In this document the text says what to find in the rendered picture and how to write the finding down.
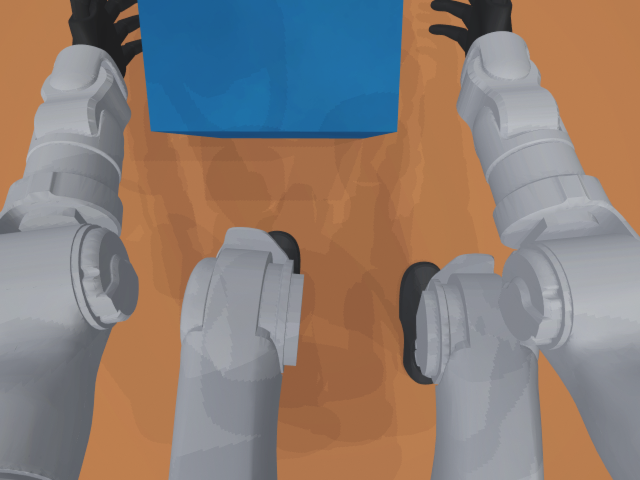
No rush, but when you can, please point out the right robot hand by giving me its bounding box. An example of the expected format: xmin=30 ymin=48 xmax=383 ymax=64
xmin=429 ymin=0 xmax=512 ymax=58

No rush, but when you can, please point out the left robot hand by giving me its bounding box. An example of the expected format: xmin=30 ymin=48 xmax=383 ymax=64
xmin=68 ymin=0 xmax=143 ymax=79

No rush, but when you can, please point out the robot right forearm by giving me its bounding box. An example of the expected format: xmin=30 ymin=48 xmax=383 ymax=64
xmin=456 ymin=31 xmax=640 ymax=250

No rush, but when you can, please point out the right robot foot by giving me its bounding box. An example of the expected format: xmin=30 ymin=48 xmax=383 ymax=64
xmin=399 ymin=262 xmax=440 ymax=385

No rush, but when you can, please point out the carton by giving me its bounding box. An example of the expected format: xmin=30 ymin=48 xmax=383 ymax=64
xmin=137 ymin=0 xmax=403 ymax=139

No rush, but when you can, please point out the left robot upper arm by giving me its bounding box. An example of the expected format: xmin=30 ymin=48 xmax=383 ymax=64
xmin=0 ymin=223 xmax=139 ymax=480

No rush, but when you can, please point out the robot left forearm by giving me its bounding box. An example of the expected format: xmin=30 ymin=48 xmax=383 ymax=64
xmin=0 ymin=44 xmax=131 ymax=237

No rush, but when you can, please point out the right robot upper arm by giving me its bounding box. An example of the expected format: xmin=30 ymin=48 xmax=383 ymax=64
xmin=498 ymin=233 xmax=640 ymax=480

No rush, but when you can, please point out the robot left thigh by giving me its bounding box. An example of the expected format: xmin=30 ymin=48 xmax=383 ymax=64
xmin=168 ymin=248 xmax=304 ymax=480

